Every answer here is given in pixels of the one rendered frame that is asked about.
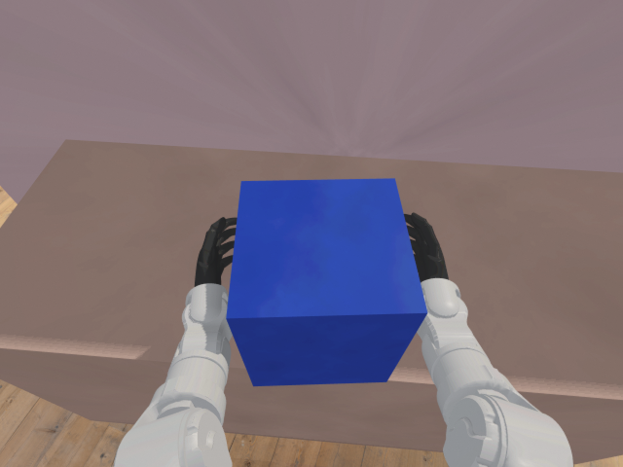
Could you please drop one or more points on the robot left upper arm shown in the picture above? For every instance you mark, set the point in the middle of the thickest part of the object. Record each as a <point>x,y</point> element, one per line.
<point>190,438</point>

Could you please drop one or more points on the carton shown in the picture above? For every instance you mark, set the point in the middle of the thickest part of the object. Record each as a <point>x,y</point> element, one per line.
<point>324,284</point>

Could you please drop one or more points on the right robot hand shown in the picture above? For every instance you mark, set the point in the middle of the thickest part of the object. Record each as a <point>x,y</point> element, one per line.
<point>428,254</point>

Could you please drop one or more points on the robot right forearm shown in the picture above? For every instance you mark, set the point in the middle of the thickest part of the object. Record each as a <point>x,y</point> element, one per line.
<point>455,360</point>

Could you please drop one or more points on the left robot hand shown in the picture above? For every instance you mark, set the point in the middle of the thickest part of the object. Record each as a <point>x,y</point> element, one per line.
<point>210,264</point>

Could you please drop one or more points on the pedestal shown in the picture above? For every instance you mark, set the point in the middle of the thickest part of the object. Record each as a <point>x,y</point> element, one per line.
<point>98,257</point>

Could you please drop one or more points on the robot left forearm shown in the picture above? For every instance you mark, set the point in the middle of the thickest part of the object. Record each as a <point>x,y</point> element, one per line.
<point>198,373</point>

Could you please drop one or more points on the robot right upper arm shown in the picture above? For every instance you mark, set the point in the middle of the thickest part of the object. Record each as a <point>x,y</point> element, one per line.
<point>484,431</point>

